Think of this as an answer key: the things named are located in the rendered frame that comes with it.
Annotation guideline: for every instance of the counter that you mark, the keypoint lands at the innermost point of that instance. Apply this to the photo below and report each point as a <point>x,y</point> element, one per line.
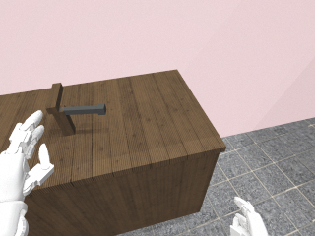
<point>148,160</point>

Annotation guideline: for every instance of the robot left hand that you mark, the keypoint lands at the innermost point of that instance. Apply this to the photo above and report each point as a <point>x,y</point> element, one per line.
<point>14,166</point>

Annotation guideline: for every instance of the left robot forearm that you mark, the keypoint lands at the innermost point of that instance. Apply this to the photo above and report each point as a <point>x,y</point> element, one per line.
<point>12,221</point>

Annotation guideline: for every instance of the tap lever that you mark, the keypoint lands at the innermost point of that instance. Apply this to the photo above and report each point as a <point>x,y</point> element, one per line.
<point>99,109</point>

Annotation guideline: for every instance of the robot right hand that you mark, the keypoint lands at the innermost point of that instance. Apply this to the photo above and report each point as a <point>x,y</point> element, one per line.
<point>252,225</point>

